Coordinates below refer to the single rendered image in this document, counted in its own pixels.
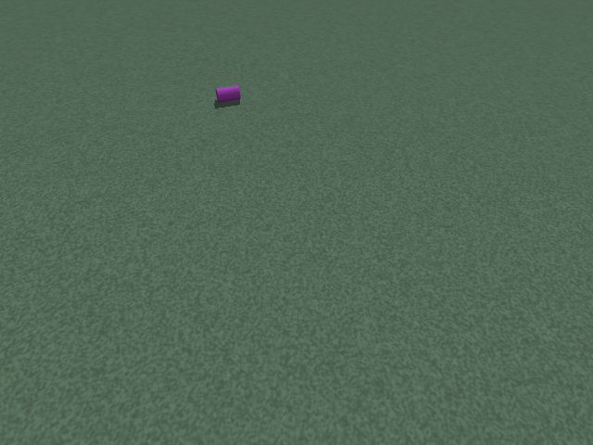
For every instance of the can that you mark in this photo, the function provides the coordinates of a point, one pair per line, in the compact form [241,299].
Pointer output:
[228,93]

